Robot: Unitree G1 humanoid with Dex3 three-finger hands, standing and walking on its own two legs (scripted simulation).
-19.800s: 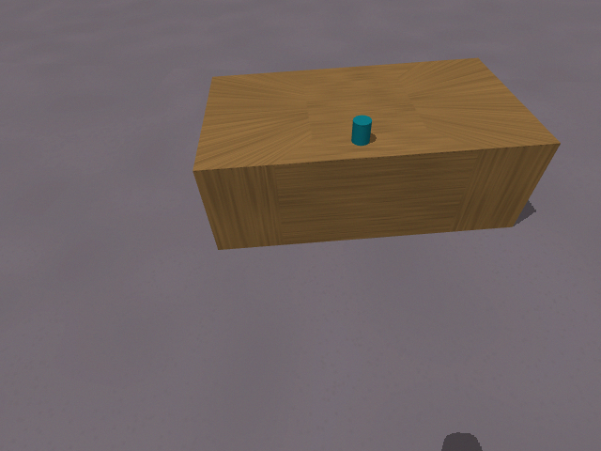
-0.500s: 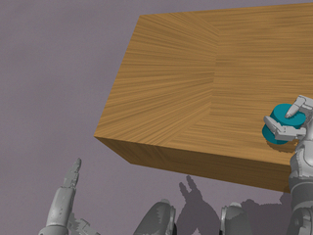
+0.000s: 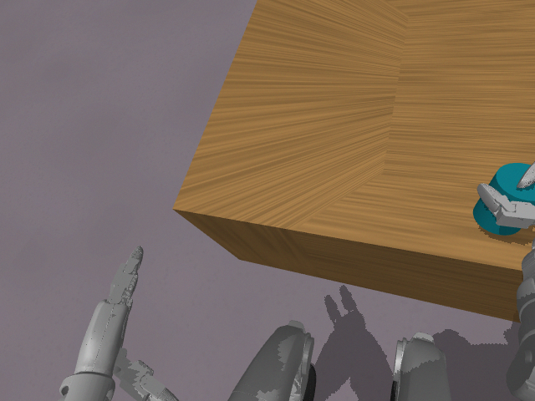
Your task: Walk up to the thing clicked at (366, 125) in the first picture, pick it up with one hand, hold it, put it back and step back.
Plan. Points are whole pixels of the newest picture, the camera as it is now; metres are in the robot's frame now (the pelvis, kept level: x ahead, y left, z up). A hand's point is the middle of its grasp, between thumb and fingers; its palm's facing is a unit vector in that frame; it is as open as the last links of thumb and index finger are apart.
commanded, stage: lower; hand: right
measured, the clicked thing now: (509, 200) +0.46 -0.23 -0.08
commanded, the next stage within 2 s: loosen in 0.58 s
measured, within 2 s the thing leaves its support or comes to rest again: rests again in 0.96 s
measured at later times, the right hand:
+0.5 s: hand (511, 194) +0.47 -0.23 -0.09, palm faces +0.28 +0.96 +0.01, open 5.8 cm
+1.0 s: hand (514, 189) +0.48 -0.24 -0.09, palm faces +0.27 +0.96 +0.00, open 7.3 cm
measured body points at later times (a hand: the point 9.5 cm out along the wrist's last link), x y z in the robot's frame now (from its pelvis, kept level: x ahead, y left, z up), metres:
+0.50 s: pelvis -0.01 +0.00 -0.03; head +0.16 -0.09 +0.38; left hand +0.16 +0.25 +0.07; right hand +0.45 -0.28 -0.08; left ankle +0.02 +0.14 -0.59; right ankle +0.06 -0.13 -0.59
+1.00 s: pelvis -0.02 +0.00 -0.05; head +0.15 -0.09 +0.36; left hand +0.16 +0.25 +0.08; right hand +0.46 -0.29 -0.08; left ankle +0.02 +0.14 -0.59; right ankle +0.06 -0.13 -0.59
